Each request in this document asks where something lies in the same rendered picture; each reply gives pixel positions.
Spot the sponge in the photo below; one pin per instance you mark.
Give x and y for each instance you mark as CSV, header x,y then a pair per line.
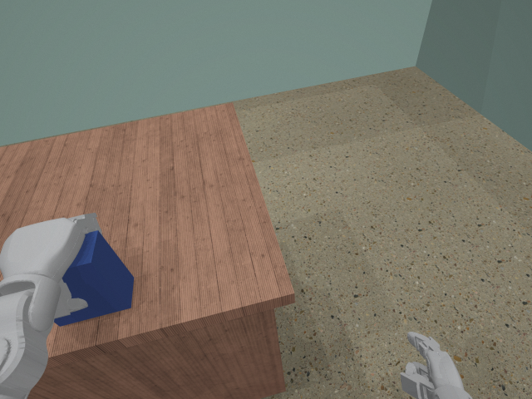
x,y
98,276

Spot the left robot forearm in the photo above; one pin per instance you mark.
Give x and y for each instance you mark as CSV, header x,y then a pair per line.
x,y
28,303

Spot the table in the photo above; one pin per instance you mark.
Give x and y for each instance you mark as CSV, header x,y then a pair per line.
x,y
178,200

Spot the robot right hand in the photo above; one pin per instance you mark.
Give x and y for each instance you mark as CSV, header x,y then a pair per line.
x,y
421,381

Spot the robot left hand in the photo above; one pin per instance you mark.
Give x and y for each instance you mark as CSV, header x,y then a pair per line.
x,y
48,248

